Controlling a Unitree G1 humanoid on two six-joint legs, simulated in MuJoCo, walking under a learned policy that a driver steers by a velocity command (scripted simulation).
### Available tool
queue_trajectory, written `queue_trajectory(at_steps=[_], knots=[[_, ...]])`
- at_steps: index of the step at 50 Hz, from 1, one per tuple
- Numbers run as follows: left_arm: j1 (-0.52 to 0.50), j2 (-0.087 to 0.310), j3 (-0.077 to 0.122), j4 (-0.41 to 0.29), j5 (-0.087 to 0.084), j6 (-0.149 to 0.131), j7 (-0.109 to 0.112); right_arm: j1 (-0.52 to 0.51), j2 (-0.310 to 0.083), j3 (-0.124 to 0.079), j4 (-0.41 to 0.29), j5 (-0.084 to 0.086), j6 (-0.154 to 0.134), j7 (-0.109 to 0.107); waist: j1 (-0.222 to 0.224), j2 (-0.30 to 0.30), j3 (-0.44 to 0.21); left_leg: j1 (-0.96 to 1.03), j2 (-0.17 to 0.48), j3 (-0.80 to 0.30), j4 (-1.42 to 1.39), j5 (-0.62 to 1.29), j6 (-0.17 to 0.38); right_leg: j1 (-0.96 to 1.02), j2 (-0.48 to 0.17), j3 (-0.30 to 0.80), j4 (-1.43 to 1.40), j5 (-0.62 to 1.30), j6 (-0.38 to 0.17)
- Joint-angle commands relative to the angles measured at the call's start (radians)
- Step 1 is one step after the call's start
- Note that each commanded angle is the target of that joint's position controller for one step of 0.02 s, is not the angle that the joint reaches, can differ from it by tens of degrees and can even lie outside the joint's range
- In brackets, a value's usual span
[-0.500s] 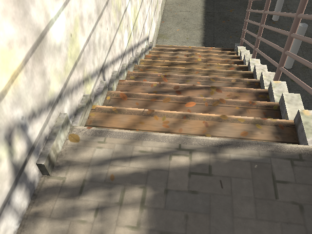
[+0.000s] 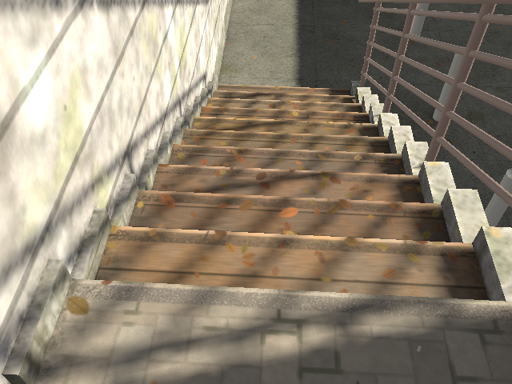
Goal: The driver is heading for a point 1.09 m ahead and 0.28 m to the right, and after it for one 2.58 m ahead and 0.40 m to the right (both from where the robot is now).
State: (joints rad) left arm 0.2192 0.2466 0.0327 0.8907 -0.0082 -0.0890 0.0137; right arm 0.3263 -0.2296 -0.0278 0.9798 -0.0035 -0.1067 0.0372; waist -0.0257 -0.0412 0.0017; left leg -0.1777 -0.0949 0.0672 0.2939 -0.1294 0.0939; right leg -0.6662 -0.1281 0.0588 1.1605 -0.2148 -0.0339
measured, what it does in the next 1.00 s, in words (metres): walks ahead: right foot, then left foot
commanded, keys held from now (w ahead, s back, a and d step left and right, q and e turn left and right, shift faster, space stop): w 0.82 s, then w+e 0.18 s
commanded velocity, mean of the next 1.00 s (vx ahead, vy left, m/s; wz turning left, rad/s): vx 0.50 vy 0.00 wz -0.03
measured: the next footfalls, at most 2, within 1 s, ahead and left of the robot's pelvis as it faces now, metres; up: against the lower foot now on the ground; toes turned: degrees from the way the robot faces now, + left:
right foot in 0.30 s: +0.35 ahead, -0.17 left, +0.00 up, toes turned -2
left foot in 0.86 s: +0.65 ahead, +0.06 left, +0.00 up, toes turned +3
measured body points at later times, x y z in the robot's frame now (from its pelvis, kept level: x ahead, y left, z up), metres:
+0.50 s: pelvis +0.28 -0.09 +0.00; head +0.30 -0.10 +0.45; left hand +0.33 +0.17 -0.13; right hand +0.35 -0.35 -0.14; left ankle +0.27 +0.08 -0.65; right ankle +0.31 -0.17 -0.74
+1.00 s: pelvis +0.54 -0.03 -0.01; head +0.56 -0.01 +0.44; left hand +0.54 +0.24 -0.16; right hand +0.66 -0.28 -0.13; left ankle +0.61 +0.06 -0.74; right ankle +0.43 -0.17 -0.64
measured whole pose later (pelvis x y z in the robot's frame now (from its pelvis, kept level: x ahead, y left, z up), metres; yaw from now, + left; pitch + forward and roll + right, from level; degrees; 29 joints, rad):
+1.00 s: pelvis +0.54 -0.03 -0.01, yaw -2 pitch +1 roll +0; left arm 0.37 0.24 0.06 0.99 -0.03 -0.06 0.02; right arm 0.17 -0.22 -0.05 0.86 -0.01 -0.10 0.04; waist 0.01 -0.04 0.02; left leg -0.38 -0.01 0.10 0.52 -0.17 0.06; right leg -0.41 -0.01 0.08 1.22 -0.39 -0.06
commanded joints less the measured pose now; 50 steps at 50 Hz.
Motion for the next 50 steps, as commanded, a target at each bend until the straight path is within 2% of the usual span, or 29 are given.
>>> queue_trajectory(at_steps=[1, 5, 10, 13, 14, 15, 16, 17, 18, 19, 20, 22, 24, 26, 29, 32, 36, 38, 40, 41, 42, 43, 44, 45, 46, 47, 48, 49, 50], knots=[[0.049, 0.052, 0.015, -0.043, 0.014, 0.003, 0.009, -0.028, -0.125, -0.019, -0.054, 0.003, -0.019, -0.018, 0.049, 0.078, 0.055, -0.102, 0.285, -0.219, -0.205, 0.057, 0.176, -0.038, -0.045, 0.006, -0.114, 0.159, 0.026], [-0.108, 0.034, 0.01, -0.09, 0.004, -0.01, -0.005, 0.058, -0.146, -0.021, -0.036, 0.017, -0.005, -0.035, -0.01, 0.077, 0.051, 0.007, 0.27, -0.172, -0.177, 0.088, 0.127, -0.034, -0.005, -0.026, -0.412, 0.32, 0.032], [-0.249, 0.042, 0.006, -0.142, -0.009, -0.023, -0.037, 0.125, -0.171, -0.029, -0.009, 0.019, 0.021, -0.04, -0.06, 0.092, 0.089, 0.13, 0.318, -0.18, -0.108, 0.062, 0.11, -0.012, 0.034, -0.052, -0.584, 0.246, 0.022], [-0.19, 0.065, 0.015, -0.144, -0.015, -0.034, -0.049, 0.112, -0.182, -0.035, -0.005, 0.024, 0.039, -0.051, -0.009, 0.128, 0.063, 0.187, 0.352, -0.197, -0.014, 0.17, 0.087, 0.1, 0.068, -0.071, -0.652, 0.135, -0.023], [-0.08, 0.095, 0.034, -0.115, -0.014, -0.036, -0.047, 0.092, -0.172, -0.032, -0.009, 0.019, 0.043, -0.049, 0.054, 0.131, 0.008, 0.171, 0.321, -0.163, 0.097, 0.36, 0.07, 0.249, 0.105, -0.104, -0.662, 0.132, -0.05], [0.108, 0.157, 0.064, -0.06, -0.01, -0.038, -0.039, 0.081, -0.14, -0.02, -0.018, 0.013, 0.045, -0.048, 0.134, 0.102, -0.109, 0.09, 0.256, -0.104, 0.327, 0.431, 0.036, 0.5, 0.092, -0.081, -0.653, 0.151, -0.09], [0.275, 0.265, 0.09, -0.031, 0.009, -0.032, -0.034, 0.153, -0.058, 0.006, -0.042, -0.001, 0.031, -0.044, 0.146, -0.08, -0.285, -0.23, 0.139, -0.03, 0.73, 0.144, -0.028, 0.885, -0.165, 0.267, -0.657, 0.12, -0.209], [0.323, 0.263, 0.085, -0.017, 0.008, -0.025, -0.043, 0.224, 0.009, 0.027, -0.033, 0.013, 0.004, -0.035, 0.126, -0.27, -0.394, -0.483, 0.015, -0.132, 0.959, -0.428, -0.05, 1.06, -0.289, 0.669, -0.829, -0.043, -0.298], [0.275, 0.171, 0.061, -0.023, 0.0, -0.026, -0.044, 0.142, -0.117, -0.006, -0.043, 0.042, -0.013, -0.031, 0.131, -0.17, -0.286, -0.59, 0.079, -0.211, 1.064, -0.404, -0.027, 0.981, -0.257, 0.615, -0.857, -0.114, -0.247], [0.173, 0.132, 0.046, -0.044, -0.005, -0.023, -0.042, 0.047, -0.153, -0.017, -0.075, 0.051, -0.02, -0.032, 0.11, -0.11, -0.16, -0.622, 0.136, -0.172, 1.057, -0.307, -0.012, 0.833, -0.227, 0.456, -0.867, -0.053, -0.208], [0.087, 0.103, 0.035, -0.062, 0.002, -0.019, -0.045, -0.002, -0.149, -0.021, -0.083, 0.037, -0.017, -0.039, 0.078, -0.03, -0.1, -0.576, 0.181, -0.15, 1.002, -0.212, -0.013, 0.692, -0.179, 0.342, -0.898, 0.033, -0.189], [0.032, 0.059, 0.023, -0.06, 0.018, -0.023, -0.053, 0.022, -0.106, -0.028, -0.078, 0.025, 0.01, -0.042, 0.018, -0.048, -0.046, -0.466, 0.231, -0.148, 0.903, -0.112, -0.021, 0.533, -0.104, 0.201, -0.961, 0.121, -0.17], [0.065, 0.062, 0.026, -0.033, 0.016, -0.029, -0.052, 0.05, -0.073, -0.028, -0.068, 0.024, 0.032, -0.044, -0.001, -0.04, -0.027, -0.443, 0.233, -0.13, 0.866, -0.079, -0.035, 0.489, -0.082, 0.136, -0.995, 0.204, -0.187], [0.103, 0.086, 0.033, -0.012, 0.017, -0.032, -0.042, -0.013, -0.08, -0.034, -0.09, 0.018, 0.039, -0.048, 0.004, -0.019, 0.008, -0.514, 0.238, -0.13, 0.788, -0.011, -0.049, 0.501, -0.085, 0.103, -1.014, 0.273, -0.195], [0.155, 0.094, 0.036, 0.013, 0.016, -0.018, -0.024, -0.119, -0.073, -0.038, -0.123, 0.007, 0.037, -0.046, 0.025, -0.015, 0.028, -0.587, 0.24, -0.129, 0.617, 0.123, -0.067, 0.549, -0.082, 0.064, -1.012, 0.336, -0.18], [0.192, 0.105, 0.035, 0.034, 0.007, -0.009, -0.011, -0.219, -0.051, -0.03, -0.154, 0.009, 0.031, -0.035, 0.053, -0.017, 0.047, -0.553, 0.22, -0.103, 0.449, 0.248, -0.066, 0.551, -0.063, 0.016, -1.012, 0.315, -0.159], [0.249, 0.116, 0.04, 0.069, -0.004, 0.002, -0.005, -0.355, -0.046, -0.024, -0.202, 0.017, 0.018, -0.014, 0.093, -0.007, 0.091, -0.532, 0.181, -0.076, 0.305, 0.262, -0.053, 0.605, -0.074, 0.002, -0.997, 0.294, -0.156], [0.262, 0.126, 0.046, 0.086, -0.006, 0.012, -0.001, -0.377, -0.049, -0.022, -0.222, 0.018, 0.011, -0.003, 0.094, -0.018, 0.102, -0.543, 0.176, -0.079, 0.267, 0.2, -0.039, 0.671, -0.105, 0.007, -0.951, 0.343, -0.16], [0.25, 0.131, 0.053, 0.091, 0.004, 0.022, 0.0, -0.34, -0.065, -0.027, -0.222, 0.024, 0.004, 0.005, 0.06, -0.039, 0.061, -0.433, 0.153, -0.063, 0.286, 0.134, -0.023, 0.677, -0.116, -0.002, -0.895, 0.456, -0.155], [0.225, 0.137, 0.056, 0.088, 0.001, 0.025, 0.004, -0.29, -0.097, -0.037, -0.213, 0.027, 0.004, 0.003, 0.03, -0.057, 0.04, -0.357, 0.134, -0.049, 0.283, 0.066, -0.009, 0.682, -0.116, -0.003, -0.851, 0.547, -0.142], [0.208, 0.137, 0.056, 0.086, 0.0, 0.027, 0.007, -0.205, -0.125, -0.051, -0.192, 0.018, 0.003, 0.002, -0.017, -0.063, -0.007, -0.222, 0.101, -0.028, 0.267, 0.055, 0.005, 0.669, -0.092, -0.002, -0.763, 0.668, -0.126], [0.192, 0.117, 0.045, 0.08, 0.002, 0.031, 0.008, -0.033, -0.169, -0.075, -0.143, 0.01, 0.001, -0.003, -0.094, -0.026, -0.097, 0.0, 0.108, -0.045, 0.253, 0.119, 0.031, 0.602, -0.028, -0.033, -0.558, 0.659, -0.092], [0.252, 0.067, 0.026, 0.069, 0.024, 0.03, 0.007, 0.131, -0.249, -0.092, -0.117, 0.0, -0.003, -0.007, -0.11, 0.14, -0.251, 0.309, 0.328, -0.299, 0.249, 0.141, 0.107, 0.376, 0.066, -0.067, -0.2, 0.26, -0.059], [0.403, -0.068, -0.007, 0.09, 0.007, 0.009, -0.008, 0.159, -0.257, -0.088, -0.108, 0.007, -0.002, 0.005, -0.046, 0.374, -0.374, 0.542, 0.505, -0.72, 0.1, -0.059, 0.259, 0.048, 0.223, 0.005, 0.124, -0.391, -0.018], [0.334, 0.061, 0.027, 0.096, -0.026, -0.01, -0.009, 0.13, -0.162, -0.066, -0.12, 0.003, -0.002, 0.001, -0.081, 0.266, -0.288, 0.434, 0.489, -0.711, 0.02, -0.154, 0.217, -0.037, 0.174, 0.114, 0.214, -0.368, -0.035], [0.232, 0.126, 0.048, 0.058, -0.041, -0.008, -0.002, 0.039, -0.127, -0.053, -0.139, 0.002, -0.001, -0.004, -0.066, 0.192, -0.15, 0.271, 0.463, -0.532, 0.005, -0.097, 0.167, -0.05, 0.123, 0.081, 0.219, -0.262, -0.04], [0.198, 0.121, 0.053, 0.051, -0.034, 0.005, 0.009, -0.047, -0.1, -0.041, -0.153, -0.002, -0.003, -0.001, -0.03, 0.109, -0.098, 0.132, 0.429, -0.415, -0.027, -0.03, 0.143, 0.005, 0.076, 0.071, 0.182, -0.177, -0.034], [0.204, 0.098, 0.058, 0.05, -0.021, 0.021, 0.016, -0.084, -0.086, -0.038, -0.149, -0.007, -0.005, 0.002, -0.002, 0.119, -0.058, 0.036, 0.398, -0.333, -0.06, -0.002, 0.132, 0.053, 0.041, 0.082, 0.125, -0.119, -0.027], [0.238, 0.07, 0.058, 0.055, -0.019, 0.041, 0.017, -0.099, -0.071, -0.035, -0.14, -0.011, -0.01, 0.002, 0.024, 0.128, -0.045, -0.02, 0.373, -0.277, -0.087, 0.008, 0.117, 0.108, 0.014, 0.096, 0.087, -0.078, -0.027]])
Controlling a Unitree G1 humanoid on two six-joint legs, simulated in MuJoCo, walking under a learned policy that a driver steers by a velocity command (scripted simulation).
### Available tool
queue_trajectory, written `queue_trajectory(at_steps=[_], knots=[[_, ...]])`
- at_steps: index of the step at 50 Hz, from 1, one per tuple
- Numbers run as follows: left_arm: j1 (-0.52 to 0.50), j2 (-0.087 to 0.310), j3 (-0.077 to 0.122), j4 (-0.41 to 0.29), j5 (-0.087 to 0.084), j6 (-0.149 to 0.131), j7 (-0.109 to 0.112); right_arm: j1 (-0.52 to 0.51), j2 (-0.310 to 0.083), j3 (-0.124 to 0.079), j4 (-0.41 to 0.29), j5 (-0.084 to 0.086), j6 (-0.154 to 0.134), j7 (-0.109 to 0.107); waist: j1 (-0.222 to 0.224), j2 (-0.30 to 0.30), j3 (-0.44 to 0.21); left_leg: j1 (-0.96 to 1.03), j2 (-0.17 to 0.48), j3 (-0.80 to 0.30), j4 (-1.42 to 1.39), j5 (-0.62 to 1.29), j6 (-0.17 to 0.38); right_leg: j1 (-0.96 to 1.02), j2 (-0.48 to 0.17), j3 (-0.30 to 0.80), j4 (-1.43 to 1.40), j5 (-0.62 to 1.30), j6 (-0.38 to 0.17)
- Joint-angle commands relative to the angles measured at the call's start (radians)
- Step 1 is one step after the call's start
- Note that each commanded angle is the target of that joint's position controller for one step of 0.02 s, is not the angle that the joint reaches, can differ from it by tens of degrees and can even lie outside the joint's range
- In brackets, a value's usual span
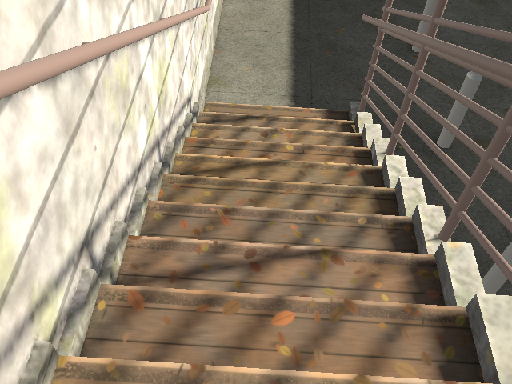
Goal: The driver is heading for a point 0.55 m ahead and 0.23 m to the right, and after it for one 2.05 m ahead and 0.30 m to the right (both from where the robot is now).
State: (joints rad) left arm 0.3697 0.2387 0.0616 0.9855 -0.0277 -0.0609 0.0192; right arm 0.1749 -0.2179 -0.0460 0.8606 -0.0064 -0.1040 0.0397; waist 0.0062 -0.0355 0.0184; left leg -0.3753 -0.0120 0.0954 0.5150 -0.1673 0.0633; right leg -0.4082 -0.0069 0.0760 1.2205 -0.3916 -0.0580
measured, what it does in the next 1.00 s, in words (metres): goes down, turning right: right foot 0.16 m lower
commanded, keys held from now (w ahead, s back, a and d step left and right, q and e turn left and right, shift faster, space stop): w+e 0.72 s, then w+q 0.28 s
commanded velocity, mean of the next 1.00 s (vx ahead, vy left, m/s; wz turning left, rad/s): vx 0.50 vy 0.00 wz -0.39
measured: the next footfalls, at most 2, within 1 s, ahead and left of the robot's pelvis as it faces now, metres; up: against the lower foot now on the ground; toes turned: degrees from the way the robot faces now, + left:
right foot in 0.60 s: +0.40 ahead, -0.27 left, -0.16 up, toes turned -22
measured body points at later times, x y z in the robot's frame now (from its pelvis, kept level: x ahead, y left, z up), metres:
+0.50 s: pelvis +0.23 -0.07 -0.06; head +0.24 -0.09 +0.39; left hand +0.44 +0.13 -0.17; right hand +0.12 -0.31 -0.20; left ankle +0.07 +0.09 -0.73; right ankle +0.38 -0.28 -0.74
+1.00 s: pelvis +0.48 -0.20 -0.20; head +0.45 -0.21 +0.25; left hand +0.62 +0.02 -0.33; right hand +0.50 -0.50 -0.31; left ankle +0.70 -0.12 -0.89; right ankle +0.37 -0.26 -0.90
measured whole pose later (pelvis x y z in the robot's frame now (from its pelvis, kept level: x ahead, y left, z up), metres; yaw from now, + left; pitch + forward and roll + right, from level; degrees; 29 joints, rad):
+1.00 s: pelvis +0.48 -0.20 -0.20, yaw -25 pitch +0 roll -1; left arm 0.34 0.19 0.04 0.97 -0.01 -0.07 0.06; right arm 0.18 -0.26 -0.08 0.79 0.00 -0.07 0.02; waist 0.00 0.07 -0.07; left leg -0.66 0.03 -0.14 0.73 0.48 -0.01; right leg -0.28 0.08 0.01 0.85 -0.58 -0.06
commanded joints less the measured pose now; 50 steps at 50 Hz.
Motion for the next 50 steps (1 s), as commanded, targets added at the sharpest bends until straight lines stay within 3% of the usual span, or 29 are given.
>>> queue_trajectory(at_steps=[1, 4, 6, 7, 9, 13, 14, 18, 20, 23, 26, 28, 29, 30, 31, 32, 33, 34, 35, 36, 37, 38, 40, 42, 43, 45, 46, 48, 50], knots=[[0.104, 0.058, 0.03, -0.039, -0.003, 0.029, 0.015, 0.046, -0.076, -0.016, -0.013, -0.008, -0.017, 0.002, 0.005, 0.113, -0.047, 0.154, 0.279, -0.269, -0.332, 0.061, 0.143, -0.128, -0.114, 0.081, -0.007, 0.111, -0.005], [0.021, 0.069, 0.045, -0.092, -0.006, 0.063, 0.022, 0.045, -0.102, -0.03, 0.009, -0.007, -0.026, -0.011, 0.008, 0.104, 0.004, 0.165, 0.266, -0.163, -0.368, 0.13, 0.131, -0.202, -0.121, 0.086, -0.137, 0.188, -0.008], [-0.03, 0.06, 0.046, -0.126, 0.006, 0.065, 0.016, 0.077, -0.133, -0.042, 0.031, -0.01, -0.021, -0.03, -0.001, 0.091, 0.014, 0.214, 0.27, -0.121, -0.372, 0.187, 0.121, -0.259, -0.122, 0.097, -0.243, 0.279, -0.007], [-0.058, 0.051, 0.043, -0.143, 0.011, 0.063, 0.008, 0.096, -0.152, -0.05, 0.046, -0.019, -0.016, -0.037, -0.009, 0.088, -0.003, 0.233, 0.274, -0.094, -0.356, 0.24, 0.125, -0.258, -0.122, 0.074, -0.247, 0.322, 0.0], [0.009, 0.061, 0.052, -0.117, 0.007, 0.067, -0.013, 0.163, -0.168, -0.056, 0.068, -0.011, -0.015, -0.04, -0.008, 0.046, -0.043, 0.319, 0.318, -0.114, -0.296, 0.199, 0.171, -0.325, -0.131, 0.088, -0.158, 0.388, -0.004], [-0.08, 0.066, 0.06, -0.15, 0.012, 0.078, -0.024, 0.188, -0.125, -0.045, 0.088, -0.011, -0.005, -0.036, -0.028, 0.085, 0.04, 0.334, 0.32, -0.051, -0.222, 0.237, 0.136, -0.452, -0.119, 0.093, -0.141, 0.416, -0.01], [-0.114, 0.07, 0.065, -0.162, 0.006, 0.072, -0.031, 0.229, -0.08, -0.036, 0.112, -0.008, -0.004, -0.047, -0.038, 0.098, 0.061, 0.4, 0.337, -0.053, -0.182, 0.205, 0.102, -0.528, -0.126, 0.149, -0.166, 0.456, -0.015], [-0.279, 0.043, 0.053, -0.23, 0.002, 0.038, -0.058, 0.318, -0.109, -0.043, 0.123, -0.012, -0.006, -0.072, -0.101, 0.124, 0.126, 0.484, 0.368, -0.03, -0.114, 0.105, 0.059, -0.662, -0.112, 0.115, -0.289, 0.539, -0.033], [-0.305, 0.039, 0.047, -0.241, 0.013, 0.041, -0.076, 0.263, -0.115, -0.042, 0.082, -0.018, -0.001, -0.098, -0.095, 0.085, 0.137, 0.355, 0.341, 0.086, -0.04, 0.039, 0.02, -0.52, -0.098, 0.055, -0.446, 0.741, -0.019], [-0.319, 0.032, 0.044, -0.251, -0.004, 0.067, -0.107, 0.209, -0.121, -0.039, 0.054, -0.001, 0.013, -0.089, -0.109, 0.057, 0.148, 0.086, 0.311, 0.195, 0.041, -0.157, -0.031, -0.145, -0.072, -0.063, -0.59, 0.926, -0.005], [-0.316, 0.044, 0.042, -0.25, -0.009, 0.083, -0.107, 0.229, -0.156, -0.051, 0.06, 0.032, 0.038, -0.079, -0.123, 0.07, 0.174, 0.228, 0.351, 0.171, 0.197, -0.078, -0.055, -0.153, -0.074, -0.091, -0.731, 0.836, -0.002], [-0.11, 0.116, 0.073, -0.168, 0.0, 0.071, -0.081, 0.231, -0.179, -0.054, 0.073, 0.035, 0.052, -0.074, -0.024, 0.091, 0.029, 0.288, 0.333, 0.162, 0.516, 0.192, -0.068, 0.098, -0.036, -0.132, -0.765, 0.84, -0.011], [0.097, 0.171, 0.101, -0.09, 0.013, 0.063, -0.063, 0.179, -0.198, -0.057, 0.075, 0.051, 0.051, -0.069, 0.091, 0.082, -0.079, 0.232, 0.292, 0.167, 0.769, 0.316, -0.089, 0.379, -0.01, -0.164, -0.83, 0.926, -0.043], [0.19, 0.242, 0.115, -0.032, 0.04, 0.058, -0.049, 0.164, -0.168, -0.056, 0.098, 0.061, 0.041, -0.077, 0.169, -0.093, -0.087, 0.022, 0.154, 0.15, 1.249, -0.209, -0.145, 0.594, -0.042, -0.121, -0.887, 0.994, -0.118], [0.129, 0.339, 0.1, -0.056, 0.064, 0.031, -0.065, 0.345, -0.045, -0.029, 0.053, 0.006, 0.02, -0.067, 0.02, -0.309, -0.194, -0.454, 0.086, -0.001, 1.6, -0.836, -0.172, 0.961, -0.142, 0.05, -0.445, 1.369, -0.212], [0.162, 0.324, 0.093, -0.088, 0.024, 0.035, -0.087, 0.342, -0.107, -0.024, 0.002, 0.024, -0.02, -0.058, 0.066, -0.28, -0.455, -0.486, 0.095, -0.172, 1.63, -0.798, -0.177, 1.018, -0.254, 0.264, -0.444, 1.234, -0.358], [0.236, 0.307, 0.098, -0.05, -0.018, 0.051, -0.087, 0.264, -0.11, -0.022, -0.069, 0.044, -0.034, -0.069, 0.09, -0.202, -0.503, -0.54, 0.1, -0.18, 1.525, -0.731, -0.17, 0.947, -0.321, 0.426, -0.677, 0.665, -0.407], [0.205, 0.27, 0.08, -0.046, -0.025, 0.058, -0.073, 0.161, -0.104, -0.02, -0.077, 0.089, -0.034, -0.073, 0.078, -0.075, -0.361, -0.656, 0.132, -0.18, 1.371, -0.516, -0.112, 0.809, -0.361, 0.542, -0.837, 0.162, -0.357], [0.1, 0.217, 0.06, -0.096, 0.0, 0.051, -0.06, 0.075, -0.114, -0.017, -0.083, 0.088, -0.024, -0.087, 0.061, 0.016, -0.24, -0.686, 0.118, -0.165, 1.346, -0.422, -0.098, 0.61, -0.384, 0.699, -0.912, -0.022, -0.362], [-0.035, 0.161, 0.032, -0.131, 0.039, 0.024, -0.055, 0.095, -0.15, -0.032, -0.059, 0.07, -0.014, -0.097, -0.005, 0.11, -0.167, -0.591, 0.154, -0.258, 1.082, -0.217, -0.066, 0.37, -0.396, 0.692, -0.863, 0.081, -0.326], [-0.144, 0.117, 0.014, -0.15, 0.067, 0.01, -0.041, 0.121, -0.181, -0.039, -0.038, 0.022, 0.005, -0.099, -0.049, 0.102, -0.125, -0.489, 0.174, -0.255, 1.028, -0.188, -0.06, 0.208, -0.373, 0.614, -0.817, 0.198, -0.294], [-0.2, 0.106, 0.005, -0.146, 0.052, 0.005, -0.017, 0.142, -0.141, -0.041, -0.037, 0.002, 0.02, -0.097, -0.086, 0.079, -0.07, -0.343, 0.195, -0.234, 0.781, -0.068, -0.087, 0.01, -0.265, 0.389, -0.864, 0.222, -0.229], [-0.115, 0.166, 0.024, -0.088, 0.044, 0.003, 0.017, 0.078, -0.094, -0.028, -0.055, -0.024, 0.021, -0.097, -0.062, -0.008, -0.056, -0.22, 0.167, -0.185, 0.619, 0.054, -0.133, -0.082, -0.184, 0.253, -0.844, 0.434, -0.217], [-0.09, 0.162, 0.024, -0.074, 0.048, -0.005, 0.017, 0.184, -0.094, -0.032, -0.005, -0.006, 0.023, -0.074, -0.088, -0.063, -0.116, -0.119, 0.123, -0.152, 0.667, 0.21, -0.134, -0.085, -0.17, 0.163, -0.805, 0.582, -0.221], [-0.062, 0.081, 0.01, -0.062, 0.02, -0.015, 0.023, 0.109, -0.14, -0.051, -0.045, 0.021, 0.018, -0.052, -0.061, -0.029, -0.052, -0.313, 0.152, -0.245, 0.538, 0.379, -0.111, 0.022, -0.144, 0.153, -0.713, 0.372, -0.182], [-0.02, 0.061, -0.003, -0.047, -0.001, -0.031, 0.03, -0.036, -0.133, -0.049, -0.11, -0.005, 0.017, -0.034, -0.017, 0.032, 0.011, -0.302, 0.1, -0.227, 0.269, 0.596, -0.059, -0.018, -0.125, 0.128, -0.705, 0.178, -0.13], [-0.034, 0.06, -0.003, -0.046, 0.0, -0.027, 0.041, -0.065, -0.096, -0.039, -0.124, -0.018, 0.012, -0.023, -0.013, -0.011, 0.006, -0.193, 0.076, -0.205, 0.189, 0.757, -0.064, -0.076, -0.096, 0.087, -0.668, 0.047, -0.12], [-0.026, 0.076, 0.002, -0.042, 0.015, -0.015, 0.052, -0.029, -0.078, -0.041, -0.117, 0.002, 0.027, -0.011, -0.006, -0.048, 0.02, -0.181, 0.046, -0.234, 0.222, 0.765, -0.067, -0.079, -0.124, 0.11, -0.6, -0.041, -0.135], [0.037, 0.06, -0.002, -0.033, 0.01, -0.007, 0.058, -0.068, -0.067, -0.034, -0.15, 0.015, 0.039, -0.011, 0.028, -0.011, 0.066, -0.355, 0.041, -0.299, 0.193, 0.648, -0.059, 0.042, -0.179, 0.179, -0.52, -0.061, -0.161]])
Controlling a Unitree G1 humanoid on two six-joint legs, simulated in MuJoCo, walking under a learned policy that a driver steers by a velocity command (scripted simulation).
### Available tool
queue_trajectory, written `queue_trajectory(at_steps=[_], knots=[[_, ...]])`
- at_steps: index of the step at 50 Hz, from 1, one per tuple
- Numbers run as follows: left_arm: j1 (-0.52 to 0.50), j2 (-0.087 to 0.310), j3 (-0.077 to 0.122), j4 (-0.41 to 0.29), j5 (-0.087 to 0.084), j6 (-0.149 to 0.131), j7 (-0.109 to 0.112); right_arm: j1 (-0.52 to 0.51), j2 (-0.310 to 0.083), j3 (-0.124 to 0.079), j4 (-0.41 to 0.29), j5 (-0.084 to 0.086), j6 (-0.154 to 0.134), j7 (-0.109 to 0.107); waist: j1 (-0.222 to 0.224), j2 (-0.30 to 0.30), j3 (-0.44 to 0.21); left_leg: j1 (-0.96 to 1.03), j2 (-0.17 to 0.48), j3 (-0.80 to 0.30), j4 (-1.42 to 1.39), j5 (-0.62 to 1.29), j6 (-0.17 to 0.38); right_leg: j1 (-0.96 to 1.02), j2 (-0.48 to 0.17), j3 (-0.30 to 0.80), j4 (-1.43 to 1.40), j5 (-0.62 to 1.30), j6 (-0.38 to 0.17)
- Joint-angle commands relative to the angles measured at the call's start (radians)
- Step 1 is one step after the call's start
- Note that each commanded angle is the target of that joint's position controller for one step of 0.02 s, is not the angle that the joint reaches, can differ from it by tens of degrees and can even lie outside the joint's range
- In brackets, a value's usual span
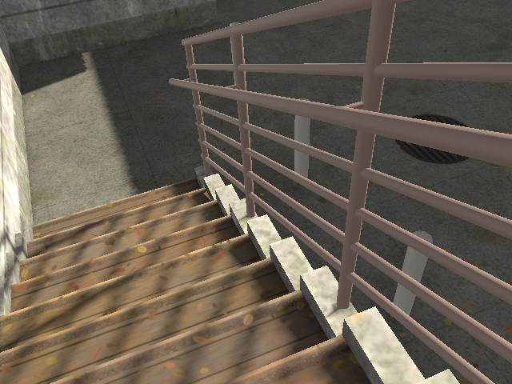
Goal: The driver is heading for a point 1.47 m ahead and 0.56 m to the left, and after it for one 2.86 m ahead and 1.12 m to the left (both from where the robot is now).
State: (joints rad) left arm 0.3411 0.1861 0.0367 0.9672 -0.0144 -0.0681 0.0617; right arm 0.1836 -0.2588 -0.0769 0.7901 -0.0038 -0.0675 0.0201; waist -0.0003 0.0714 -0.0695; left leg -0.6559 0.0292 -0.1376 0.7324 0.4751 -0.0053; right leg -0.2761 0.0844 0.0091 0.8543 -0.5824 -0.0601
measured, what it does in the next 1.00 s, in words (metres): goes down, turning left: left foot 0.16 m lower, then right foot 0.16 m lower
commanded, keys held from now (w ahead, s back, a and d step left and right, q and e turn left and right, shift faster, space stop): w+q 0.82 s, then w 0.18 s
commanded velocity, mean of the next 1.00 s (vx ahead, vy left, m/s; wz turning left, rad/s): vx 0.50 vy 0.00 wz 0.47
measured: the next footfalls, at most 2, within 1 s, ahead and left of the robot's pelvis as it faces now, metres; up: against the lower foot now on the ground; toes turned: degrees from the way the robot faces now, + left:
left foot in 0.18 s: +0.25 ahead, +0.19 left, -0.16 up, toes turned +5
right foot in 0.72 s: +0.62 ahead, +0.05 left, -0.33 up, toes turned +33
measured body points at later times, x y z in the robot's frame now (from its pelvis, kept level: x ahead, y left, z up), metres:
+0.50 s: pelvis +0.29 +0.11 -0.14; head +0.30 +0.11 +0.31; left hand +0.39 +0.39 -0.23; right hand +0.36 -0.13 -0.28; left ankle +0.21 +0.19 -0.86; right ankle +0.49 -0.02 -0.80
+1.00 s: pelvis +0.60 +0.13 -0.30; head +0.61 +0.11 +0.15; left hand +0.39 +0.27 -0.43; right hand +0.81 -0.02 -0.43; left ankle +0.61 +0.36 -0.91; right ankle +0.59 +0.03 -1.02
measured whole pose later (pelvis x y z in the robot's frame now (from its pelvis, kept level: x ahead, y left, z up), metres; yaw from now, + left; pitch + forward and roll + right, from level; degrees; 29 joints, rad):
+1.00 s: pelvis +0.60 +0.13 -0.30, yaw +33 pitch +1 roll +0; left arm 0.56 0.15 0.04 1.04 -0.01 -0.06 0.02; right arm 0.30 -0.20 -0.06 0.74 0.01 -0.01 -0.01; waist 0.01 0.06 -0.03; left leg -0.87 0.01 -0.19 1.24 0.04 0.04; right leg -0.20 0.07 -0.02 0.61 -0.42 -0.07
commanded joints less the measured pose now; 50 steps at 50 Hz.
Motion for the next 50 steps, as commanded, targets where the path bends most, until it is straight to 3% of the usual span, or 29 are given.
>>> queue_trajectory(at_steps=[1, 6, 8, 9, 10, 11, 12, 13, 15, 16, 17, 19, 21, 22, 24, 26, 27, 29, 33, 35, 36, 37, 38, 40, 41, 43, 45, 48, 50], knots=[[0.081, 0.119, 0.026, -0.014, -0.005, 0.002, 0.017, -0.101, -0.035, -0.002, -0.1, 0.02, -0.003, 0.008, 0.054, -0.113, 0.183, -0.146, 0.004, -0.094, -0.039, -0.061, 0.01, -0.038, -0.288, 0.284, -0.113, 0.137, -0.162], [0.125, 0.175, 0.047, -0.01, 0.028, 0.017, 0.049, -0.154, -0.029, 0.01, -0.126, 0.033, -0.03, 0.053, 0.113, -0.144, 0.226, -0.126, 0.043, 0.037, -0.14, -0.306, 0.018, -0.012, -0.338, 0.279, 0.045, 0.341, -0.132], [-0.029, 0.191, 0.049, -0.021, 0.027, 0.024, 0.035, 0.134, -0.07, -0.016, -0.033, 0.05, -0.013, 0.062, -0.056, -0.231, 0.098, 0.251, 0.078, 0.083, -0.171, -0.344, 0.089, -0.116, -0.347, 0.199, 0.278, 0.512, -0.077], [-0.067, 0.161, 0.041, -0.019, 0.012, 0.006, 0.017, 0.354, -0.151, -0.052, 0.062, 0.03, -0.004, 0.059, -0.149, -0.18, -0.015, 0.572, 0.022, 0.155, -0.218, -0.206, 0.127, -0.178, -0.284, 0.074, 0.53, 0.704, -0.038], [-0.099, 0.171, 0.048, -0.009, 0.02, -0.015, 0.006, 0.525, -0.178, -0.06, 0.146, -0.001, 0.019, 0.059, -0.27, 0.052, -0.023, 0.761, -0.008, 0.187, -0.228, -0.059, 0.176, -0.344, -0.12, -0.085, 1.067, 0.418, 0.04], [0.096, 0.074, 0.031, -0.037, 0.037, -0.041, -0.009, 0.475, -0.161, -0.034, 0.164, -0.001, 0.025, 0.054, -0.101, 0.347, -0.046, 1.008, 0.109, -0.117, 0.002, 0.147, 0.3, -0.759, -0.046, -0.043, 1.391, -0.253, 0.105], [0.109, 0.105, 0.019, -0.067, 0.028, -0.064, -0.027, 0.44, -0.1, -0.011, 0.126, 0.029, 0.045, 0.053, -0.09, 0.274, -0.167, 1.022, 0.163, -0.26, -0.07, 0.078, 0.335, -0.792, -0.098, 0.03, 1.364, -0.248, 0.105], [0.007, 0.091, 0.013, -0.136, -0.006, -0.072, -0.022, 0.429, -0.168, -0.034, 0.128, 0.037, 0.054, 0.038, -0.096, 0.216, -0.193, 0.988, 0.25, -0.46, -0.244, -0.298, 0.408, -0.885, -0.078, 0.02, 1.28, -0.176, 0.112], [-0.132, 0.115, 0.008, -0.193, -0.047, -0.04, 0.012, 0.288, -0.16, -0.025, 0.083, -0.021, 0.043, 0.012, -0.051, -0.06, -0.076, 0.719, 0.315, -0.65, -0.349, -0.786, 0.402, -0.897, -0.143, 0.087, 1.06, 0.033, 0.059], [-0.119, 0.131, 0.013, -0.197, -0.014, -0.025, 0.015, 0.188, -0.157, -0.018, 0.041, -0.035, 0.023, 0.008, 0.006, -0.05, 0.004, 0.521, 0.306, -0.674, -0.331, -0.783, 0.396, -0.819, -0.157, 0.112, 0.985, 0.034, 0.046], [-0.072, 0.186, 0.041, -0.157, 0.004, -0.02, 0.013, 0.119, -0.069, 0.013, 0.017, -0.026, -0.001, 0.006, 0.071, -0.117, 0.068, 0.373, 0.235, -0.529, -0.309, -0.679, 0.318, -0.762, -0.194, 0.168, 0.715, 0.258, 0.027], [-0.15, 0.161, 0.043, -0.203, 0.065, -0.01, 0.013, 0.098, -0.113, 0.003, -0.007, 0.0, -0.008, -0.04, 0.062, -0.011, 0.121, 0.128, 0.063, -0.275, -0.372, -0.467, 0.258, -0.49, -0.174, 0.099, 0.242, 0.501, 0.094], [-0.147, 0.08, 0.016, -0.212, 0.056, -0.007, -0.004, 0.145, -0.091, 0.004, 0.007, 0.01, 0.014, -0.063, 0.059, 0.013, 0.029, 0.147, 0.051, -0.219, -0.322, -0.263, 0.272, -0.341, -0.154, 0.077, 0.127, 0.647, 0.122], [-0.064, 0.112, 0.025, -0.182, 0.047, -0.013, -0.024, 0.135, -0.133, -0.009, -0.01, -0.006, 0.007, -0.058, 0.077, 0.017, -0.032, 0.135, 0.066, -0.227, -0.295, -0.198, 0.286, -0.225, -0.128, 0.062, 0.22, 0.77, 0.115], [-0.227, 0.161, 0.044, -0.262, 0.037, -0.026, -0.042, 0.303, -0.056, -0.001, 0.044, 0.057, -0.018, -0.065, -0.012, -0.062, 0.032, 0.497, 0.056, -0.329, -0.15, -0.454, 0.293, -0.648, -0.16, 0.191, 0.022, 0.862, 0.07], [-0.378, 0.134, 0.034, -0.313, 0.041, -0.053, -0.07, 0.406, -0.047, -0.008, 0.051, 0.072, -0.013, -0.071, -0.077, -0.054, 0.068, 0.607, 0.055, -0.416, -0.098, -0.587, 0.294, -0.731, -0.14, 0.198, -0.117, 0.835, 0.043], [-0.413, 0.117, 0.021, -0.329, 0.06, -0.064, -0.093, 0.365, -0.028, -0.001, 0.031, 0.063, 0.009, -0.084, -0.084, -0.116, 0.083, 0.439, -0.032, -0.293, -0.053, -0.781, 0.244, -0.534, -0.115, 0.141, -0.332, 1.04, 0.036], [-0.42, 0.052, 0.012, -0.366, 0.04, -0.067, -0.114, 0.334, -0.053, -0.002, 0.031, 0.037, 0.04, -0.094, -0.104, -0.014, 0.073, 0.172, -0.081, -0.269, -0.045, -0.86, 0.219, -0.178, -0.048, 0.082, -0.374, 1.182, 0.049], [-0.294, 0.103, 0.038, -0.376, 0.008, -0.044, -0.082, 0.335, -0.043, 0.0, 0.017, 0.049, 0.075, -0.116, -0.078, 0.065, 0.099, 0.386, -0.104, -0.345, 0.195, -0.774, 0.197, -0.123, -0.13, 0.205, -0.564, 0.998, 0.047], [-0.039, 0.148, 0.07, -0.286, 0.012, -0.048, -0.085, 0.283, -0.043, 0.007, 0.028, 0.042, 0.078, -0.104, 0.065, 0.09, 0.032, 0.341, -0.133, -0.302, 0.475, -0.766, 0.154, 0.161, -0.198, 0.174, -0.569, 1.046, 0.028], [0.182, 0.18, 0.087, -0.211, 0.014, -0.048, -0.083, 0.31, 0.007, 0.022, 0.041, 0.041, 0.071, -0.068, 0.139, 0.006, -0.028, 0.13, -0.172, -0.249, 0.757, -1.002, 0.11, 0.453, -0.266, 0.218, -0.453, 0.976, 0.035], [0.337, 0.182, 0.075, -0.162, 0.026, -0.04, -0.097, 0.458, 0.084, 0.032, 0.086, 0.046, 0.049, -0.026, 0.137, -0.291, -0.142, -0.232, -0.264, -0.177, 1.172, -1.422, 0.073, 0.822, -0.319, 0.179, -0.072, 1.208, -0.016], [0.345, 0.236, 0.081, -0.139, -0.004, -0.01, -0.11, 0.576, 0.065, 0.033, 0.059, 0.077, 0.024, -0.018, 0.075, -0.531, -0.149, -0.433, -0.213, -0.159, 1.415, -1.368, 0.041, 0.827, -0.421, 0.357, -0.094, 1.283, -0.06], [0.233, 0.298, 0.094, -0.118, -0.024, 0.045, -0.118, 0.43, -0.027, 0.019, -0.052, 0.115, 0.034, -0.051, 0.005, -0.396, -0.065, -0.473, -0.108, 0.003, 1.394, -1.114, -0.02, 0.507, -0.531, 0.668, -0.458, 0.418, -0.238], [0.142, 0.187, 0.064, -0.131, -0.001, 0.057, -0.101, 0.232, -0.047, 0.012, -0.073, 0.099, 0.071, -0.073, 0.018, -0.137, 0.084, -0.467, -0.041, 0.012, 1.358, -1.021, 0.013, 0.257, -0.51, 0.646, -0.546, 0.192, -0.253], [-0.058, 0.066, 0.011, -0.144, -0.012, 0.02, -0.068, 0.218, -0.05, -0.004, -0.088, 0.046, 0.093, -0.097, -0.072, -0.097, 0.242, -0.327, -0.002, -0.096, 1.099, -0.774, 0.057, -0.114, -0.379, 0.492, -0.524, 0.193, -0.128], [-0.031, 0.067, 0.005, -0.087, 0.004, -0.011, -0.047, 0.283, -0.01, -0.006, -0.063, 0.028, 0.062, -0.069, -0.117, -0.151, 0.232, -0.205, -0.01, -0.108, 0.753, -0.545, 0.066, -0.218, -0.26, 0.272, -0.498, 0.442, -0.023], [0.141, 0.088, 0.015, 0.004, 0.007, -0.018, -0.022, 0.161, 0.082, 0.02, -0.097, -0.002, 0.04, -0.025, -0.057, -0.18, 0.089, -0.23, 0.016, -0.087, 0.443, -0.353, 0.034, 0.023, -0.303, 0.258, -0.437, 0.888, -0.094], [0.175, 0.119, 0.029, 0.028, -0.003, -0.023, -0.034, 0.161, 0.048, 0.017, -0.1, 0.015, 0.043, -0.009, -0.057, -0.153, 0.075, -0.302, 0.017, -0.101, 0.439, -0.311, 0.061, 0.119, -0.321, 0.27, -0.394, 0.918, -0.099]])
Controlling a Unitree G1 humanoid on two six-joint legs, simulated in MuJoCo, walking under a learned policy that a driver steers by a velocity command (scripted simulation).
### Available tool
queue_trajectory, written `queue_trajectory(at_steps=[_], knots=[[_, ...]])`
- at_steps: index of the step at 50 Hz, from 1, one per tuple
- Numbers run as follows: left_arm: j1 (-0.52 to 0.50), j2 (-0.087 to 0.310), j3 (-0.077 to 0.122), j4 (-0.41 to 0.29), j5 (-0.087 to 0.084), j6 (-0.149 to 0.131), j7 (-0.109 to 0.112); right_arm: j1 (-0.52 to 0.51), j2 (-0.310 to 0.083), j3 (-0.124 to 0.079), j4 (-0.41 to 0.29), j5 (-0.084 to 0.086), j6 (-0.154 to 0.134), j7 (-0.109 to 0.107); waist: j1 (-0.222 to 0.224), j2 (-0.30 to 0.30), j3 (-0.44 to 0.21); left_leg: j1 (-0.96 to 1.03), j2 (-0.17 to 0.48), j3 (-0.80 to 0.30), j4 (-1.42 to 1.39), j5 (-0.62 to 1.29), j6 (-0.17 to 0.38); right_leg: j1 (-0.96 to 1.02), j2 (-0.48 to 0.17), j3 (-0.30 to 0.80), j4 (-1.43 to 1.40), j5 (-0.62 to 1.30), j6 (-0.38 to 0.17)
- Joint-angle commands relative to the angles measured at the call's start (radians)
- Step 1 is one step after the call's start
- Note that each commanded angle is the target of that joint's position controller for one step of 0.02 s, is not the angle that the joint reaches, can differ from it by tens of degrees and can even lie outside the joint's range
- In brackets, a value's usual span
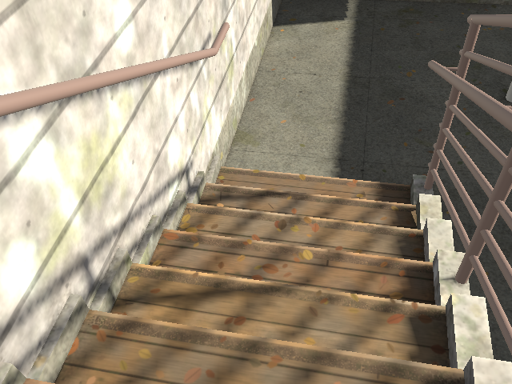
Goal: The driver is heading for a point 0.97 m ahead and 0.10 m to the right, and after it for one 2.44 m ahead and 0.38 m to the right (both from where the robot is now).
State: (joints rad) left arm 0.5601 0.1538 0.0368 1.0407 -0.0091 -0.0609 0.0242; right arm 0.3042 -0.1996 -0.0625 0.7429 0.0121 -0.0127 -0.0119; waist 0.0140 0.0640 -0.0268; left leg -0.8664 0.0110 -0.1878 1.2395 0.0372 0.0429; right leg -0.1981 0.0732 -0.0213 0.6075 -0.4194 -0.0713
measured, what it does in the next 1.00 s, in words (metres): goes down: left foot 0.16 m lower, then right foot 0.16 m lower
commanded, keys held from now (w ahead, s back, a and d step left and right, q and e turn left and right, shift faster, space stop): w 1.00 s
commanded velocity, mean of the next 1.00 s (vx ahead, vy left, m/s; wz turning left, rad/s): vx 0.50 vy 0.00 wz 0.07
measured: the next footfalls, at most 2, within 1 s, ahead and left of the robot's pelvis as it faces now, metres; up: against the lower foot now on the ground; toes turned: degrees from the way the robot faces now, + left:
left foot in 0.34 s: +0.35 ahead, +0.14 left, -0.16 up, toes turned +1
right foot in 0.88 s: +0.64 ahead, -0.10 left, -0.33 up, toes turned +2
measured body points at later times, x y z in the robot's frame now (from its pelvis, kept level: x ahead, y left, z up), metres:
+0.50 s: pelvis +0.30 +0.06 -0.16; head +0.31 +0.06 +0.29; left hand +0.29 +0.31 -0.31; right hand +0.36 -0.17 -0.31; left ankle +0.31 +0.14 -0.89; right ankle +0.23 -0.11 -0.71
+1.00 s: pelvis +0.58 -0.03 -0.33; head +0.58 -0.04 +0.12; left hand +0.62 +0.22 -0.46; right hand +0.58 -0.27 -0.48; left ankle +0.47 +0.13 -0.78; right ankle +0.60 -0.10 -1.05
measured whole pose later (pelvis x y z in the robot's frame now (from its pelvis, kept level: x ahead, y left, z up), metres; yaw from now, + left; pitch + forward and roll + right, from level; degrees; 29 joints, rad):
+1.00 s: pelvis +0.58 -0.03 -0.33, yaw +2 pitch +3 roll +1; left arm 0.32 0.19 0.04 0.93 0.00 -0.04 -0.04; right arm 0.40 -0.20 -0.03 0.97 0.05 -0.05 -0.05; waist -0.03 0.01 -0.05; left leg -0.69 -0.03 -0.10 1.97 -0.65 0.02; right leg -0.40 0.04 -0.02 0.67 -0.30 -0.08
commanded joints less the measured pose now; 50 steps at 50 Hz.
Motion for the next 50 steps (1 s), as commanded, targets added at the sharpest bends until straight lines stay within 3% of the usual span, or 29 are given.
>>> queue_trajectory(at_steps=[1, 2, 4, 6, 9, 11, 14, 16, 17, 18, 19, 20, 21, 23, 25, 27, 29, 31, 34, 38, 41, 43, 44, 45, 46, 47, 48, 49, 50], knots=[[-0.021, 0.156, 0.03, -0.038, -0.012, -0.031, 0.003, -0.011, -0.023, 0.002, -0.069, -0.001, -0.012, 0.025, -0.044, -0.147, 0.051, -0.095, 0.026, -0.03, -0.104, 0.152, 0.017, 0.037, -0.299, 0.282, -0.162, 0.715, -0.079], [0.029, 0.116, 0.025, -0.031, -0.026, -0.039, 0.006, -0.078, -0.073, -0.011, -0.087, 0.004, -0.023, 0.03, -0.02, -0.12, 0.063, -0.142, 0.035, -0.087, -0.267, 0.291, 0.029, 0.116, -0.262, 0.262, -0.118, 0.531, -0.051], [0.129, 0.092, 0.013, 0.01, -0.036, -0.04, 0.016, -0.179, -0.038, 0.003, -0.113, -0.004, -0.035, 0.051, 0.028, -0.17, 0.093, -0.163, 0.033, -0.023, -0.362, 0.363, 0.046, 0.16, -0.263, 0.276, -0.077, 0.479, -0.032], [0.103, 0.077, 0.001, -0.01, -0.02, -0.031, 0.038, -0.255, -0.013, 0.013, -0.127, -0.041, -0.046, 0.083, 0.042, -0.134, 0.122, 0.136, 0.015, 0.107, -0.573, 0.626, 0.039, -0.086, -0.187, 0.172, -0.063, 0.332, -0.01], [0.103, 0.124, 0.012, -0.036, -0.023, 0.009, 0.055, -0.298, -0.001, 0.017, -0.139, 0.009, -0.034, 0.079, 0.09, -0.15, 0.174, 0.214, -0.011, 0.155, -0.654, 0.455, -0.023, -0.105, -0.167, 0.167, 0.059, 0.298, -0.049], [0.136, 0.125, 0.019, -0.039, -0.04, 0.027, 0.067, -0.407, 0.011, 0.031, -0.161, 0.006, -0.054, 0.087, 0.167, -0.108, 0.188, 0.171, -0.016, 0.186, -0.801, 0.395, -0.056, 0.029, -0.174, 0.174, 0.155, 0.34, -0.067], [0.056, 0.166, 0.034, -0.055, -0.025, 0.053, 0.037, -0.344, -0.021, 0.019, -0.145, 0.027, -0.067, 0.079, 0.106, -0.169, 0.147, 0.328, 0.015, 0.158, -0.814, 0.196, -0.009, 0.052, -0.209, 0.237, 0.312, 0.495, -0.117], [0.031, 0.109, 0.025, -0.012, -0.009, 0.022, 0.006, -0.026, -0.123, -0.024, -0.019, 0.003, -0.071, 0.063, -0.071, -0.068, 0.022, 0.699, 0.041, 0.165, -0.921, 0.351, 0.069, -0.015, -0.156, 0.202, 0.662, 0.615, -0.09], [0.019, 0.111, 0.028, 0.005, -0.012, 0.002, -0.003, 0.228, -0.157, -0.03, 0.064, -0.033, -0.058, 0.058, -0.175, 0.069, -0.057, 1.058, 0.138, 0.105, -0.838, 0.64, 0.136, -0.28, -0.065, 0.139, 1.067, 0.246, -0.034], [0.208, 0.023, 0.005, 0.036, -0.032, -0.019, -0.014, 0.29, -0.164, -0.01, 0.097, -0.046, -0.058, 0.065, -0.118, 0.256, -0.253, 1.444, 0.326, -0.027, -0.41, 0.949, 0.242, -0.641, 0.001, 0.217, 1.446, -0.579, 0.009], [0.187, 0.12, 0.008, -0.005, -0.056, -0.047, -0.022, 0.336, -0.172, -0.023, 0.107, -0.012, -0.045, 0.072, -0.174, 0.243, -0.403, 1.496, 0.364, -0.174, -0.467, 0.709, 0.325, -0.72, -0.027, 0.289, 1.431, -0.514, 0.047], [0.066, 0.136, 0.014, -0.075, -0.054, -0.048, -0.009, 0.317, -0.192, -0.035, 0.128, 0.015, -0.035, 0.069, -0.175, 0.238, -0.404, 1.409, 0.417, -0.32, -0.662, 0.177, 0.37, -0.808, -0.063, 0.228, 1.386, -0.424, 0.063], [-0.067, 0.164, 0.024, -0.113, -0.049, -0.03, 0.023, 0.199, -0.147, -0.012, 0.115, 0.023, -0.032, 0.065, -0.126, -0.019, -0.24, 1.153, 0.362, -0.349, -0.815, -0.142, 0.323, -0.801, -0.106, 0.134, 1.243, -0.244, 0.063], [-0.123, 0.132, 0.023, -0.145, -0.017, 0.008, 0.053, -0.037, -0.096, 0.012, 0.081, -0.02, -0.062, 0.069, 0.015, -0.169, 0.027, 0.617, 0.351, -0.348, -0.868, -0.14, 0.3, -0.667, -0.156, 0.145, 1.042, 0.026, 0.043], [-0.129, 0.079, 0.029, -0.146, 0.012, 0.001, 0.041, -0.07, -0.014, 0.037, 0.103, -0.011, -0.087, 0.049, 0.068, -0.078, 0.094, 0.346, 0.176, -0.074, -0.837, 0.022, 0.192, -0.525, -0.196, 0.169, 0.664, 0.217, 0.054], [-0.199, 0.05, 0.023, -0.184, 0.039, -0.013, 0.027, 0.012, -0.093, 0.017, 0.154, -0.036, -0.072, 0.002, 0.053, 0.062, 0.029, 0.345, 0.143, -0.04, -0.838, 0.25, 0.215, -0.43, -0.176, 0.099, 0.495, 0.329, 0.087], [-0.136, 0.085, 0.029, -0.157, 0.021, -0.014, 0.0, 0.06, -0.149, -0.002, 0.163, -0.045, -0.069, -0.002, 0.07, 0.016, -0.075, 0.437, 0.203, -0.097, -0.768, 0.26, 0.25, -0.425, -0.169, 0.108, 0.557, 0.447, 0.082], [-0.319, 0.135, 0.044, -0.23, 0.022, -0.021, -0.016, 0.171, -0.077, 0.01, 0.209, 0.016, -0.087, -0.023, 0.005, -0.038, -0.007, 0.609, 0.19, -0.132, -0.695, -0.062, 0.215, -0.686, -0.204, 0.208, 0.331, 0.672, 0.035], [-0.442, 0.117, 0.035, -0.274, 0.041, -0.031, -0.037, 0.181, -0.065, 0.025, 0.208, 0.022, -0.094, -0.034, -0.028, -0.029, 0.052, 0.398, 0.093, -0.023, -0.657, -0.315, 0.17, -0.456, -0.151, 0.123, 0.068, 0.979, 0.005], [-0.58, 0.073, 0.011, -0.366, 0.017, -0.002, -0.064, 0.231, -0.092, 0.023, 0.222, 0.015, -0.047, -0.052, -0.114, -0.003, 0.077, 0.426, 0.079, -0.014, -0.513, -0.341, 0.155, -0.358, -0.113, 0.082, -0.09, 0.842, 0.031], [-0.492, 0.11, 0.021, -0.355, -0.003, -0.01, -0.083, 0.222, -0.126, 0.011, 0.221, 0.002, -0.004, -0.066, -0.088, 0.016, 0.071, 0.612, 0.118, -0.101, -0.303, -0.167, 0.144, -0.361, -0.167, 0.112, -0.203, 0.667, 0.017], [-0.168, 0.153, 0.052, -0.228, 0.006, -0.011, -0.073, 0.189, -0.109, 0.012, 0.239, 0.011, -0.008, -0.048, 0.053, -0.041, 0.004, 0.515, 0.061, -0.032, -0.031, -0.068, 0.102, 0.002, -0.148, 0.001, -0.252, 0.687, -0.02], [0.054, 0.21, 0.072, -0.158, 0.013, 0.001, -0.063, 0.195, -0.102, 0.011, 0.256, 0.018, -0.029, -0.031, 0.151, -0.124, -0.062, 0.332, -0.027, 0.016, 0.341, -0.265, 0.038, 0.292, -0.219, 0.056, -0.181, 0.862, -0.062], [0.158, 0.215, 0.053, -0.1, 0.026, 0.005, -0.067, 0.295, 0.0, 0.022, 0.275, 0.014, -0.059, -0.008, 0.125, -0.382, -0.147, -0.045, -0.165, 0.029, 0.806, -0.971, -0.011, 0.603, -0.317, 0.135, 0.159, 1.169, -0.114], [0.155, 0.247, 0.059, -0.1, 0.002, 0.022, -0.068, 0.393, -0.025, 0.031, 0.238, 0.026, -0.085, 0.0, 0.061, -0.52, -0.234, -0.197, -0.111, -0.023, 0.942, -0.926, -0.026, 0.645, -0.39, 0.346, 0.126, 1.15, -0.15], [0.145, 0.303, 0.079, -0.095, -0.016, 0.034, -0.068, 0.311, -0.049, 0.03, 0.177, 0.048, -0.097, -0.011, 0.072, -0.49, -0.279, -0.317, -0.102, 0.01, 0.952, -0.831, -0.041, 0.651, -0.504, 0.558, -0.062, 0.669, -0.26], [0.081, 0.255, 0.063, -0.092, -0.021, 0.037, -0.063, 0.133, -0.056, 0.029, 0.129, 0.057, -0.09, -0.037, 0.069, -0.266, -0.149, -0.43, -0.036, 0.117, 0.863, -0.711, -0.043, 0.528, -0.497, 0.616, -0.206, 0.367, -0.265], [-0.053, 0.17, 0.032, -0.112, 0.007, 0.028, -0.061, 0.036, -0.062, 0.024, 0.097, 0.052, -0.065, -0.055, 0.03, -0.132, -0.044, -0.378, 0.004, 0.153, 0.807, -0.597, -0.035, 0.298, -0.481, 0.629, -0.268, 0.332, -0.239], [-0.141, 0.157, 0.021, -0.123, 0.033, 0.007, -0.063, 0.034, -0.045, 0.031, 0.099, 0.047, -0.046, -0.06, -0.041, -0.05, 0.016, -0.268, 0.071, 0.101, 0.681, -0.501, -0.001, 0.071, -0.483, 0.63, -0.244, 0.312, -0.226]])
